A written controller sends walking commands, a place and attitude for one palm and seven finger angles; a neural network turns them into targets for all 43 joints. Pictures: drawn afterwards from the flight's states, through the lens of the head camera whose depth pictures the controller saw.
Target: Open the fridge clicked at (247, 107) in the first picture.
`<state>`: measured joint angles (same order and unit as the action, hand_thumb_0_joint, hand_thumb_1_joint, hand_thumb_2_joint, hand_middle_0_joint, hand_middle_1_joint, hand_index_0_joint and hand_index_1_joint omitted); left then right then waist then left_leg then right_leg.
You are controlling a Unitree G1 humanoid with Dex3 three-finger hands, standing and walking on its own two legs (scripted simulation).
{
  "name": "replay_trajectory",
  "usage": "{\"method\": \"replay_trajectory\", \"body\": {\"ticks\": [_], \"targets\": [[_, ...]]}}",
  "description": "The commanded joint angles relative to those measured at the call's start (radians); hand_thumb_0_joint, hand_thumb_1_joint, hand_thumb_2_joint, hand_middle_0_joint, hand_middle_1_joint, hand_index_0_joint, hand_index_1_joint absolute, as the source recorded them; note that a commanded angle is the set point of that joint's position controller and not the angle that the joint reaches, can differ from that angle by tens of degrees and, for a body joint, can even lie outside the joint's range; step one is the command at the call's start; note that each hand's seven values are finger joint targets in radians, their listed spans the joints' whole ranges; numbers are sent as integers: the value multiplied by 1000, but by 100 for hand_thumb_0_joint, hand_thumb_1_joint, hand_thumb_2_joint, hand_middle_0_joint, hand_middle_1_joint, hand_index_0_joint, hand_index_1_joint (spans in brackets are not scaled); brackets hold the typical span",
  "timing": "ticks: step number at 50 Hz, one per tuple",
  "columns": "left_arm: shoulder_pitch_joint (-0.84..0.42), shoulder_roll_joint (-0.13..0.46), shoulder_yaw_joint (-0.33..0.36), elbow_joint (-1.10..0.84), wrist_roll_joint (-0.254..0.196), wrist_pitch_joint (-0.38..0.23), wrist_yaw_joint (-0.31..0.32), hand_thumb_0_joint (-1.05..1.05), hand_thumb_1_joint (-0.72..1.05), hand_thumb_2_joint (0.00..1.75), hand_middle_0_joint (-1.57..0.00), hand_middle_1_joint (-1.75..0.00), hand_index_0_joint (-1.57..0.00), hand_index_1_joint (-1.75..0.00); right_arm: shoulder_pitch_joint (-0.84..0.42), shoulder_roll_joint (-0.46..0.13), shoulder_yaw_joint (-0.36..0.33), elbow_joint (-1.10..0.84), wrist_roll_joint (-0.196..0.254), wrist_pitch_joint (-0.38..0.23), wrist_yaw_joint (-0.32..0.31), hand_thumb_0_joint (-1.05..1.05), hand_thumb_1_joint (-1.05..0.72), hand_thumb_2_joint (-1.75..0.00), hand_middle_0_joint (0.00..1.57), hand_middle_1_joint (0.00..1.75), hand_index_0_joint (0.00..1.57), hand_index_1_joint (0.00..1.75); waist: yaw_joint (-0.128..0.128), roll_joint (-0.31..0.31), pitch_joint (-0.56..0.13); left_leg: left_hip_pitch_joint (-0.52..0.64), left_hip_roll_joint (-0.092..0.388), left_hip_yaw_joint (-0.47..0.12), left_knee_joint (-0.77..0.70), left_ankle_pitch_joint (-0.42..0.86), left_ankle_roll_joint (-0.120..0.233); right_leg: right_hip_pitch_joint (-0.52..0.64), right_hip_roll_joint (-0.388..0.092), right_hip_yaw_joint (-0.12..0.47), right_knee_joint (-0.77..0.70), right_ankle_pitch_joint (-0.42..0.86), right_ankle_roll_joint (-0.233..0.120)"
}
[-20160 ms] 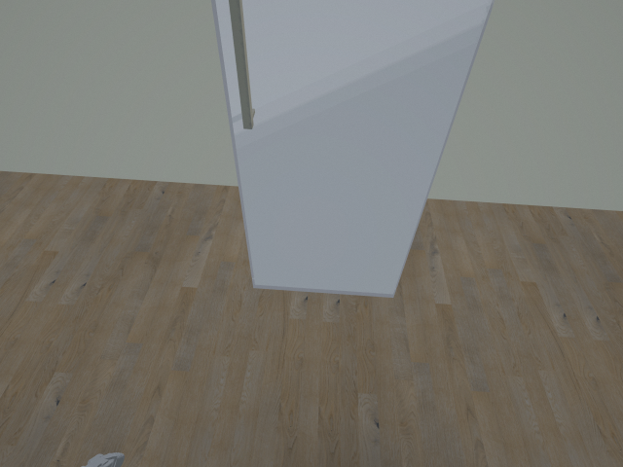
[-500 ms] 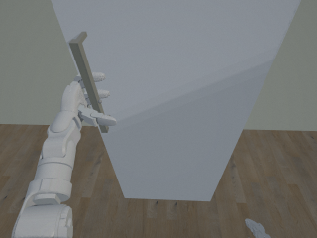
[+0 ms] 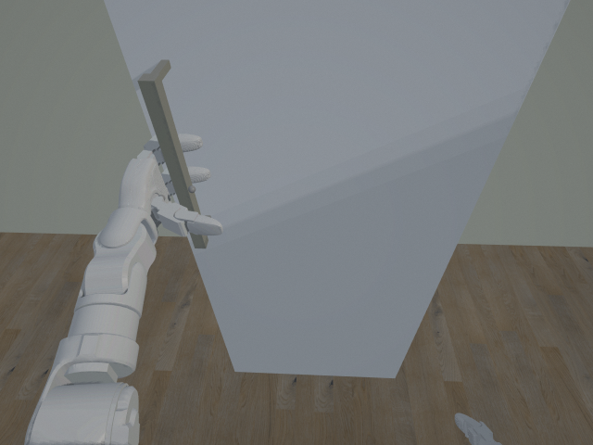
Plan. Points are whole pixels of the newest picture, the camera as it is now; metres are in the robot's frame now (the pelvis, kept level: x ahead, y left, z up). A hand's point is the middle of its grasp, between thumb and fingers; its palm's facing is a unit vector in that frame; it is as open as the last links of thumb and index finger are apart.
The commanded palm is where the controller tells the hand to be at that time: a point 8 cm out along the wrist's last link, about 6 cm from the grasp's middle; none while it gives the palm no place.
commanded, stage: grip the handle and tug to test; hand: left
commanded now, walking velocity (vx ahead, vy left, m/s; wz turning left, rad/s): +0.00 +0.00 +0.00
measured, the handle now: (184, 168) +0.45 +0.19 +0.16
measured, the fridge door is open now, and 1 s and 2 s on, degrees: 0 0 3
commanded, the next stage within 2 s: pull the door a little, standing still in 1.44 s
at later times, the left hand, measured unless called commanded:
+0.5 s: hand (188, 190) +0.39 +0.16 +0.17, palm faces +0.04 -1.00 +0.00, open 8.9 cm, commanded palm +0.37 +0.21 +0.17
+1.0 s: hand (189, 187) +0.40 +0.17 +0.17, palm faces +0.03 -1.00 +0.00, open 5.3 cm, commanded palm +0.38 +0.21 +0.17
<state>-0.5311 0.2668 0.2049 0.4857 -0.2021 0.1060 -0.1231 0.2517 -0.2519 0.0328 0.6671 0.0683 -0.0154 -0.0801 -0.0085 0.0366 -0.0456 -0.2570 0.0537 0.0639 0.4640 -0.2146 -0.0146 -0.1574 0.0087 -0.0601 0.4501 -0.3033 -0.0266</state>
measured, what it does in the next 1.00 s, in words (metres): stands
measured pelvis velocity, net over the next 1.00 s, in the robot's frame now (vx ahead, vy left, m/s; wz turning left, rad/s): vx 0.00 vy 0.00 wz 0.01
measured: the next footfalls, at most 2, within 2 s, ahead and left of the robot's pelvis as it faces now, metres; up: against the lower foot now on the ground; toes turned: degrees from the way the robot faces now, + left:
none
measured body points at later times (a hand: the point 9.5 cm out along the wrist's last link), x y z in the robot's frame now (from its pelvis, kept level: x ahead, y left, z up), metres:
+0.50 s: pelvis -0.01 +0.01 +0.00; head -0.01 +0.00 +0.45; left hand +0.38 +0.22 +0.17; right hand +0.14 -0.23 -0.10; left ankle +0.02 +0.13 -0.74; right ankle -0.04 -0.10 -0.74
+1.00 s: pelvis +0.00 +0.00 +0.00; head -0.01 -0.01 +0.45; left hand +0.39 +0.22 +0.17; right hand +0.13 -0.24 -0.11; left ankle +0.02 +0.13 -0.74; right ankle -0.04 -0.10 -0.74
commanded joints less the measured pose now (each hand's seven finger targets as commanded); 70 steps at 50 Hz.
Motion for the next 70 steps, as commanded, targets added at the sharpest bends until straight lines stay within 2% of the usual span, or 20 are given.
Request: {"method": "replay_trajectory", "body": {"ticks": [1,2,5,7,12,16,22,27,31,32,35,37,42,43,46,51,53,57,60,70], "targets": [[-456,173,31,-243,-12,-64,-7,0,-50,30,-30,-120,-30,-120,-92,-120,-41,-143,2,-47,-14,0,-90,-90,20,30,20,30,-3,-33,-240,208,-44,-29,-7,236,63,-35,7,29,-56,394,19],[-436,196,54,-238,-13,-65,-4,0,-45,32,-30,-121,-30,-121,-87,-123,-45,-143,1,-48,-13,0,-90,-90,20,30,20,30,3,-45,-248,209,-42,-27,-6,242,63,-23,7,27,-57,396,19],[-440,156,20,-288,-7,-62,0,0,-31,38,-32,-123,-32,-123,-98,-116,-44,-151,2,-49,-9,0,-90,-90,20,30,20,30,3,10,-263,236,-41,-29,-6,265,58,-32,9,24,-52,401,13],[-388,160,32,-282,-10,-59,6,0,-22,42,-33,-124,-33,-124,-91,-119,-46,-152,1,-50,-7,0,-90,-90,20,30,20,30,11,-22,-269,237,-37,-33,-7,278,57,-19,13,17,-52,400,12],[-446,135,0,-255,-8,-34,15,0,1,52,-35,-127,-35,-127,-98,-121,-42,-145,2,-43,-13,0,-90,-90,20,30,20,30,-11,-53,-202,219,-34,-40,-23,197,57,-66,14,16,-76,306,16],[-509,133,-7,-264,3,-34,28,0,20,60,-38,-130,-38,-130,-97,-117,-40,-135,0,-44,-16,0,-90,-90,20,30,20,30,-17,-4,-230,247,-35,-49,-24,200,53,-79,14,20,-78,291,10],[-483,96,-40,-262,3,-48,25,0,48,72,-41,-134,-41,-134,-94,-116,-42,-138,-2,-47,-12,0,-90,-90,20,30,20,30,-15,-26,-259,256,-33,-51,-20,234,52,-53,15,13,-70,322,10],[-486,121,-16,-240,-1,-55,24,0,71,82,-43,-137,-43,-137,-92,-119,-42,-133,-3,-49,-13,0,-90,-90,20,30,20,30,-12,-50,-240,243,-33,-49,-25,217,54,-53,15,16,-80,313,12],[-551,130,-16,-225,-1,-54,18,0,90,90,-45,-140,-45,-140,-92,-117,-39,-125,-2,-48,-17,0,-90,-90,20,30,20,30,-24,-22,-223,233,-38,-46,-28,187,56,-72,13,22,-88,293,13],[-518,154,5,-210,2,-58,19,0,90,90,-45,-140,-45,-140,-86,-121,-42,-123,-2,-47,-17,0,-90,-90,20,30,20,30,-15,-43,-226,229,-35,-47,-26,200,56,-56,13,20,-86,300,11],[-498,108,-24,-230,-3,-62,14,0,90,90,-45,-140,-45,-140,-90,-114,-41,-133,-2,-52,-12,0,-90,-90,20,30,20,30,-10,-9,-257,248,-38,-47,-24,226,54,-50,13,19,-76,328,9],[-455,148,10,-207,-2,-63,15,0,90,90,-45,-140,-45,-140,-84,-122,-45,-128,-3,-49,-12,0,-90,-90,20,30,20,30,-2,-32,-256,237,-36,-41,-20,239,56,-36,13,19,-76,346,12],[-475,156,13,-205,-2,-60,11,0,90,90,-45,-140,-45,-140,-81,-124,-45,-126,-1,-46,-13,0,-90,-90,20,30,20,30,-9,-63,-234,225,-37,-40,-20,231,59,-41,14,19,-78,348,14],[-489,131,-8,-211,-7,-57,8,0,90,90,-45,-140,-45,-140,-86,-121,-43,-130,-1,-46,-13,0,-90,-90,20,30,20,30,-13,-42,-225,220,-40,-38,-23,223,60,-47,11,22,-78,349,16],[-514,162,17,-180,-10,-50,4,0,90,90,-45,-140,-45,-140,-81,-124,-43,-122,0,-43,-19,0,-90,-90,20,30,20,30,-19,-69,-214,206,-41,-39,-22,187,61,-63,11,25,-85,318,20],[-532,168,19,-167,-8,-50,1,0,90,90,-45,-140,-45,-140,-80,-122,-41,-119,0,-40,-19,0,-90,-90,20,30,20,30,-21,-27,-216,206,-44,-37,-16,188,59,-69,8,28,-83,316,17],[-503,152,7,-172,-11,-52,-1,0,90,90,-45,-140,-45,-140,-86,-120,-41,-128,1,-40,-16,0,-90,-90,20,30,20,30,-14,-20,-224,204,-45,-36,-16,190,61,-61,6,30,-81,321,19],[-430,199,56,-179,-13,-55,-4,0,90,90,-45,-140,-45,-140,-83,-125,-45,-138,-1,-38,-15,0,-90,-90,20,30,20,30,5,-70,-256,196,-45,-32,-12,212,63,-21,7,27,-70,358,21],[-380,165,36,-217,-21,-50,-15,0,90,90,-45,-140,-45,-140,-99,-119,-41,-155,2,-40,-10,0,-90,-90,20,30,20,30,11,-45,-252,197,-48,-26,-13,231,63,-12,5,28,-64,394,20],[-199,171,69,-375,-30,-15,-21,0,90,90,-45,-140,-45,-140,-123,-120,-44,-198,3,-38,2,0,-90,-90,20,30,20,30,37,-56,-262,208,-45,-13,-12,315,62,40,6,24,-46,509,20]]}}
